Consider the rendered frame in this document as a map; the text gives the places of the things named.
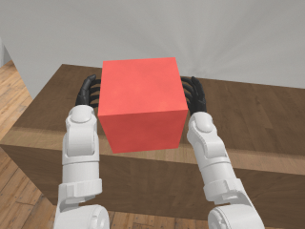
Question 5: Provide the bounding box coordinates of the left robot hand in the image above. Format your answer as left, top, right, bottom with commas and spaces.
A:
75, 74, 101, 108

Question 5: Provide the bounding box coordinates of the carton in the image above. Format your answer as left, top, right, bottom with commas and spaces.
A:
97, 57, 189, 154

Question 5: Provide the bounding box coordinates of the robot left upper arm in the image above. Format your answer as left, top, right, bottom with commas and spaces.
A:
53, 204, 110, 229

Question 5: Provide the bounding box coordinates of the robot right upper arm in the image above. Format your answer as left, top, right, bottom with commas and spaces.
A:
208, 202, 264, 229

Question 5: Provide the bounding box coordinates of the left robot forearm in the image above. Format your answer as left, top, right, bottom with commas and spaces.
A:
53, 105, 102, 229

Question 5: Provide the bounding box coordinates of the pedestal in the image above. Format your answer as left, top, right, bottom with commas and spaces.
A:
0, 64, 305, 229

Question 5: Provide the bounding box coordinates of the right robot hand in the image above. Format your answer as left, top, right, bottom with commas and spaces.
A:
180, 76, 207, 116

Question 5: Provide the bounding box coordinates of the right robot forearm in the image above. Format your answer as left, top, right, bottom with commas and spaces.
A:
187, 112, 265, 229

